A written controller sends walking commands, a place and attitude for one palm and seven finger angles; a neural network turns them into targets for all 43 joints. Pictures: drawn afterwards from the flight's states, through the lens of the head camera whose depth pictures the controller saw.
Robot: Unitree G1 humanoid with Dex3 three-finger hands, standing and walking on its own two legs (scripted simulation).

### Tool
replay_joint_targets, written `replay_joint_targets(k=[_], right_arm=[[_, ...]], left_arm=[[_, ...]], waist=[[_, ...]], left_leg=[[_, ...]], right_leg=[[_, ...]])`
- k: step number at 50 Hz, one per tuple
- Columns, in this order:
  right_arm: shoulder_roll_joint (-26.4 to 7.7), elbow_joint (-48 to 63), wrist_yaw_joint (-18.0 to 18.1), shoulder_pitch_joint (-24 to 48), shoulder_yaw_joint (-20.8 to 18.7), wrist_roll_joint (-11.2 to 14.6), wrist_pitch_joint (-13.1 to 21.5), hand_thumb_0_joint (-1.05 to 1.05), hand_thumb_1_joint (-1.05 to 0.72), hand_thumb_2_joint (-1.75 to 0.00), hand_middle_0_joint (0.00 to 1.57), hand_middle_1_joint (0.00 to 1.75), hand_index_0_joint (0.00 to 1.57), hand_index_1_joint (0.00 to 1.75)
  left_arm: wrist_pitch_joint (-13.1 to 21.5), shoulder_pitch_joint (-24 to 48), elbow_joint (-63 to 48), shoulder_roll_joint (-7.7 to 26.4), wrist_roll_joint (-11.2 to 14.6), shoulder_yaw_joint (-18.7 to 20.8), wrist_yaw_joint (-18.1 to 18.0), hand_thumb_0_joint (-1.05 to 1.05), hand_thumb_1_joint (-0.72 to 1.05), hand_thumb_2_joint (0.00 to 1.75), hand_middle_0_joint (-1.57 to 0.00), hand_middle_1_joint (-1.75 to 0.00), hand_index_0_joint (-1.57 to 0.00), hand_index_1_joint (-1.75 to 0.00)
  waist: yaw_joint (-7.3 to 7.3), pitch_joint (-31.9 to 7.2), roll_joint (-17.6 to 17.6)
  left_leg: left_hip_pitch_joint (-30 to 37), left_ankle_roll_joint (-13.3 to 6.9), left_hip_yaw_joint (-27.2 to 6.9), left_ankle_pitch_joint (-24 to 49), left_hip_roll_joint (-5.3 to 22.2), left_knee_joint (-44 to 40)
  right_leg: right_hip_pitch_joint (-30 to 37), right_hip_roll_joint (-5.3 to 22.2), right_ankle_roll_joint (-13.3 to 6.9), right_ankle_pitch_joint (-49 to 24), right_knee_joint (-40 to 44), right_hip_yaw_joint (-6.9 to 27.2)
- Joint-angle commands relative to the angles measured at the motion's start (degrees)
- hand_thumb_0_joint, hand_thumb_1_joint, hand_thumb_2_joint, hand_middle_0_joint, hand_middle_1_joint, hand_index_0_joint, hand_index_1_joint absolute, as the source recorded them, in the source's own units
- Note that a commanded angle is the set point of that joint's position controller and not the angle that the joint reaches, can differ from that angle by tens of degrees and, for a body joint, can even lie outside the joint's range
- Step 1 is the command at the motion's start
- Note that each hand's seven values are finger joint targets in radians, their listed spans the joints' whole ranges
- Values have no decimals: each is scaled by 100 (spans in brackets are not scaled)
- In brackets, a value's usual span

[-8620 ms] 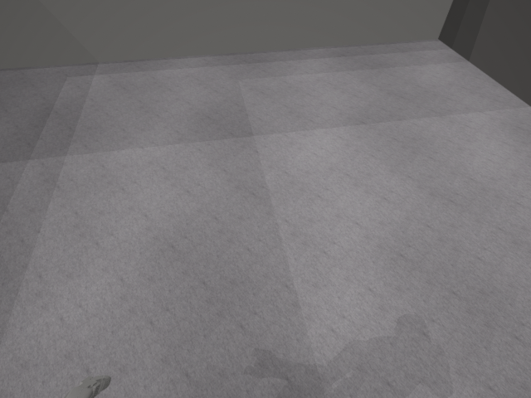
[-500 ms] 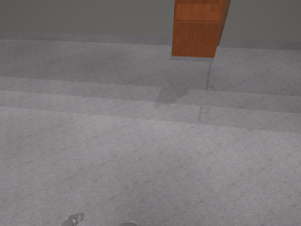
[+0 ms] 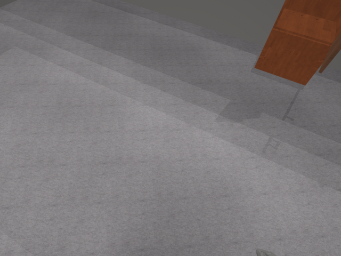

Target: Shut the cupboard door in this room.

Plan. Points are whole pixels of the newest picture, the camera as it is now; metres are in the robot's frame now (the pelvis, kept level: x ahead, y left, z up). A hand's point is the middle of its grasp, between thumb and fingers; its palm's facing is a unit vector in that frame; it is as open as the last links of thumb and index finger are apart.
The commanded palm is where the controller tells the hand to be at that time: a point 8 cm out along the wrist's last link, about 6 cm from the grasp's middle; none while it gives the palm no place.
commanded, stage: stand and wait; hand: left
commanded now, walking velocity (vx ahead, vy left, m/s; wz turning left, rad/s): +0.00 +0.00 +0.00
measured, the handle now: out of the picture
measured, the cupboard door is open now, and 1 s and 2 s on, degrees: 81 81 81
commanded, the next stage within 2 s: turn or walk to find it in 0.90 s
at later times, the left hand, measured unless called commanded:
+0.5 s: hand out of the picture +0.07 +0.16 -0.15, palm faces +0.05 -0.97 -0.24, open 7.4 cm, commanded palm none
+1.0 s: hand out of the picture -0.01 +0.14 -0.16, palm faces +0.09 -0.98 -0.17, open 7.3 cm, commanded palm none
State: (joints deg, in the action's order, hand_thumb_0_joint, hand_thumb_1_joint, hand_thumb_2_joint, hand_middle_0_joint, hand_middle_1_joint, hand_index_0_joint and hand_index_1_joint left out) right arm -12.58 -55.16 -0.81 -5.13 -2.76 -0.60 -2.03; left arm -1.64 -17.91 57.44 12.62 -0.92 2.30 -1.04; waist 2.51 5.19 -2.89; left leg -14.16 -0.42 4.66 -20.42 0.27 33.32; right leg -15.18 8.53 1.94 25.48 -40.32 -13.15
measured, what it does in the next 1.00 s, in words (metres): steps on the spot: right foot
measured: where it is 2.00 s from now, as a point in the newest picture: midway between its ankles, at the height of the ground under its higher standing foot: outside the picture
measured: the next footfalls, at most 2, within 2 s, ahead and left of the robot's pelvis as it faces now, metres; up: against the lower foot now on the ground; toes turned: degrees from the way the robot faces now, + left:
right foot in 0.40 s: +0.03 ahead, -0.12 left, +0.00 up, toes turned -13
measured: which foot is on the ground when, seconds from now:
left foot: down 0.00-1.00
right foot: up 0.00-0.38, down 0.40-1.00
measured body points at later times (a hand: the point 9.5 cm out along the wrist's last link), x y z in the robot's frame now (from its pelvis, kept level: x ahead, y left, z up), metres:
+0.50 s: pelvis +0.02 -0.02 +0.01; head +0.03 -0.05 +0.46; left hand +0.07 +0.21 -0.13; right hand +0.04 -0.26 -0.16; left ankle -0.03 +0.10 -0.72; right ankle +0.02 -0.13 -0.73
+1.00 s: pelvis +0.00 -0.02 +0.02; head +0.00 -0.02 +0.47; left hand -0.02 +0.20 -0.14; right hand +0.01 -0.23 -0.15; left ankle -0.02 +0.12 -0.72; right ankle +0.02 -0.13 -0.72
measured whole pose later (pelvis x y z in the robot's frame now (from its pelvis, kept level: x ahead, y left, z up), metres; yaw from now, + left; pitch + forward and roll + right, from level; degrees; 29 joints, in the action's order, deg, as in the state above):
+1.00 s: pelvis +0.00 -0.02 +0.02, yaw +2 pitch -2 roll +0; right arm -7.3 -66.4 2.0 -15.8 -0.7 -0.6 -0.2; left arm -0.5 -16.1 66.2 7.6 -0.1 0.0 -1.4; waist 0.8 1.9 0.8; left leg -7.0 2.0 2.9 -15.0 3.3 24.5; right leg -9.7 1.0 -0.5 12.7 -24.8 -4.2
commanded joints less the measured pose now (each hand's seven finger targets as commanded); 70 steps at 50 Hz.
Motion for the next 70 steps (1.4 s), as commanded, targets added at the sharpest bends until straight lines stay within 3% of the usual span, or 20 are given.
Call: replay_joint_targets(k=[1,4,6,15,18,19,21,22,23,28,31,33,34,38,45,51,56,60,67,70], right_arm=[[-1253,30,196,-983,-259,-38,115,0,-90,-90,20,30,20,30],[-925,197,262,-398,-133,-26,171,0,-90,-90,20,30,20,30],[-854,196,264,-411,-114,-14,224,0,-90,-90,20,30,20,30],[-718,-92,260,-711,-111,-69,245,0,-90,-90,20,30,20,30],[-658,-183,260,-667,-108,-46,248,0,-90,-90,20,30,20,30],[-574,-231,242,-704,-99,-11,261,0,-90,-90,20,30,20,30],[-127,-228,213,-930,21,57,247,0,-90,-90,20,30,20,30],[-118,-266,220,-952,17,38,188,0,-90,-90,20,30,20,30],[-144,-314,235,-932,11,-3,115,0,-90,-90,20,30,20,30],[-57,-695,261,-1310,66,8,143,0,-90,-90,20,30,20,30],[-100,-920,271,-1497,99,-21,246,0,-90,-90,20,30,20,30],[-147,-926,273,-1369,100,-19,240,0,-90,-90,20,30,20,30],[-122,-959,268,-1304,107,-11,245,0,-90,-90,20,30,20,30],[-69,-1039,304,-1467,149,1,292,0,-90,-90,20,30,20,30],[-1,-1044,313,-1502,152,9,285,0,-90,-90,20,30,20,30],[-101,-929,359,-1415,14,-4,173,0,-90,-90,20,30,20,30],[-284,-651,359,-1233,-111,-30,152,0,-90,-90,20,30,20,30],[-328,-545,345,-1120,-123,-29,221,0,-90,-90,20,30,20,30],[-54,-597,297,-1332,-27,-21,256,0,-90,-90,20,30,20,30],[-55,-688,282,-1437,12,-19,268,0,-90,-90,20,30,20,30]], left_arm=[[-9,466,-615,526,-14,141,-85,0,90,90,-20,-30,-20,-30],[15,336,-376,530,2,161,-5,0,90,90,-20,-30,-20,-30],[9,218,-265,474,-4,130,2,0,90,90,-20,-30,-20,-30],[22,615,-276,265,17,-25,-34,0,90,90,-20,-30,-20,-30],[110,197,-75,283,11,-12,-40,0,90,90,-20,-30,-20,-30],[172,-10,17,404,-3,-3,-50,0,90,90,-20,-30,-20,-30],[284,53,77,858,-25,17,-84,0,90,90,-20,-30,-20,-30],[270,154,49,909,-14,6,-71,0,90,90,-20,-30,-20,-30],[290,252,56,904,-9,52,-66,0,90,90,-20,-30,-20,-30],[272,450,169,536,23,-23,-90,0,90,90,-20,-30,-20,-30],[249,433,265,359,101,-54,-88,0,90,90,-20,-30,-20,-30],[220,427,310,323,78,-51,-86,0,90,90,-20,-30,-20,-30],[193,445,401,316,70,-54,-84,0,90,90,-20,-30,-20,-30],[231,211,587,279,91,-98,-84,0,90,90,-20,-30,-20,-30],[221,18,712,133,67,-137,-97,0,90,90,-20,-30,-20,-30],[89,117,588,240,15,24,-52,0,90,90,-20,-30,-20,-30],[12,201,329,237,-24,154,5,0,90,90,-20,-30,-20,-30],[59,77,288,134,-49,132,12,0,90,90,-20,-30,-20,-30],[170,78,324,361,-26,76,-41,0,90,90,-20,-30,-20,-30],[186,232,312,387,-6,48,-54,0,90,90,-20,-30,-20,-30]], waist=[[-595,-913,1631],[-303,-658,1280],[-241,-669,958],[-317,-360,1157],[-93,-471,947],[-26,-594,675],[-191,-665,-701],[-194,-514,-806],[-150,-467,-1371],[-273,-422,-591],[-274,-575,272],[-205,-346,257],[-193,-210,575],[-192,-258,472],[-203,51,327],[-266,237,188],[-256,10,428],[-186,-313,642],[-268,-466,-131],[-308,-348,-13]], left_leg=[[1431,-1125,-1895,4883,2017,-1168],[1205,-887,-1274,4656,1486,-1113],[1225,-810,-1085,4654,1333,-1207],[816,-830,-1212,4110,1313,-1282],[503,-571,-1161,3267,1102,-971],[342,-317,-1010,2658,865,-688],[-317,101,-446,328,196,-313],[-115,124,-414,-470,90,-99],[-59,115,-472,-729,150,218],[103,132,-455,41,312,-296],[748,87,-661,1788,572,-1032],[532,106,-569,1592,678,-1060],[438,112,-575,1581,653,-1112],[434,98,-528,1787,679,-1249],[380,59,-512,1237,648,-1421],[351,34,-282,644,706,-1050],[239,-122,-446,77,958,-1072],[-10,-243,-609,32,1127,-1242],[271,8,-79,496,595,-600],[413,32,-141,692,642,-780]], right_leg=[[-1542,-114,183,906,-2124,1098],[-1518,-199,212,98,-2389,1189],[-1421,-268,251,-169,-2323,1203],[-441,-395,205,-205,-150,1017],[415,-449,140,-1261,1226,928],[852,-309,103,-1963,1826,1066],[1196,900,-484,-3367,1925,2337],[712,1140,-847,-3058,2189,2408],[489,1001,-999,-2788,2400,2475],[631,582,-875,-3351,1916,1745],[343,108,-462,-2492,1701,1390],[344,-53,-329,-1876,1982,1337],[361,-55,-302,-1825,1990,1337],[707,-79,-308,-2338,1956,1302],[461,-123,-276,-1671,2194,1345],[-230,-194,-350,-1259,2045,1699],[-577,-395,-353,-931,1583,1757],[-188,-533,-290,-1352,1172,1569],[-187,-42,-506,-1894,1759,2223],[-271,-106,-470,-1809,1816,2096]])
